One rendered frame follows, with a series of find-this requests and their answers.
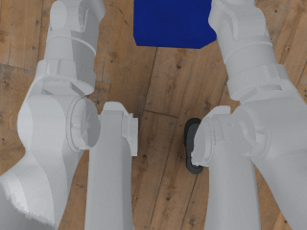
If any robot right upper arm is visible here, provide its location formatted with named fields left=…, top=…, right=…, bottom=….
left=228, top=97, right=307, bottom=230

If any robot right shin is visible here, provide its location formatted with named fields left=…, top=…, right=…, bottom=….
left=191, top=105, right=231, bottom=167

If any robot left forearm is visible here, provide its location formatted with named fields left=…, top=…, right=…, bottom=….
left=16, top=0, right=106, bottom=138

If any robot right forearm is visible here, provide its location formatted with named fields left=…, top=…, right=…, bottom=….
left=208, top=0, right=307, bottom=105

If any robot left upper arm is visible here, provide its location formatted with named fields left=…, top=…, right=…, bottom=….
left=0, top=94, right=101, bottom=230

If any robot right thigh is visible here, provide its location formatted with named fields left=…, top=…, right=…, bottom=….
left=197, top=113, right=261, bottom=230

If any carton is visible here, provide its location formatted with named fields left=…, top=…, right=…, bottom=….
left=133, top=0, right=217, bottom=49

